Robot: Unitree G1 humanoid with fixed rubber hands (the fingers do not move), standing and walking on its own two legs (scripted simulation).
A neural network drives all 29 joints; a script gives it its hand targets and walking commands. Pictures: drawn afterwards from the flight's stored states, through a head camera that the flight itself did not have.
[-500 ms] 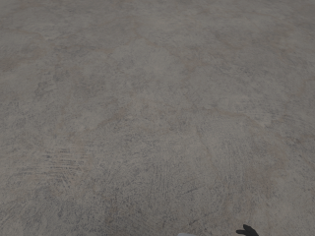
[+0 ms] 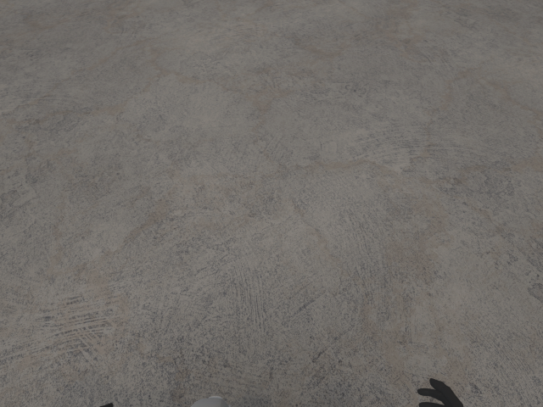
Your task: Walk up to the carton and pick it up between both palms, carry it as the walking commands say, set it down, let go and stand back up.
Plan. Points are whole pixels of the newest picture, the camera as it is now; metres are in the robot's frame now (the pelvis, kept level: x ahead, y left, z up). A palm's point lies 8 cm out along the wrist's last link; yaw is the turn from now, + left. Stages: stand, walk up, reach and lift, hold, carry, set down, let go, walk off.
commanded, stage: walk up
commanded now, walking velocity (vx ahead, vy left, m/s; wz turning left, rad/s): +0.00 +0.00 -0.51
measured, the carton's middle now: out of the picture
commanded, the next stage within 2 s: none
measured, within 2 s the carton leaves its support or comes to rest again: neither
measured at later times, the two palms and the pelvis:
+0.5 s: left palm out of the picture +0.15 +0.25 -0.13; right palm out of the picture -0.03 -0.26 -0.11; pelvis -0.03 +0.02 +0.00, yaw -16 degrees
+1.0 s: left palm out of the picture +0.12 +0.19 -0.11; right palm out of the picture -0.06 -0.30 -0.11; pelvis -0.06 -0.01 +0.00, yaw -31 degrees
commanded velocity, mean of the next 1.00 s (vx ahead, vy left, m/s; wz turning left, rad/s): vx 0.00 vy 0.00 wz -0.50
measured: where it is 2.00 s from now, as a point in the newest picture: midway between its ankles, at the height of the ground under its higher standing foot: outside the picture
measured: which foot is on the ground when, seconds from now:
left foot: up 0.00-0.12, down 0.14-0.60, up 0.62-1.00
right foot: down 0.00-0.14, up 0.16-0.58, down 0.60-1.00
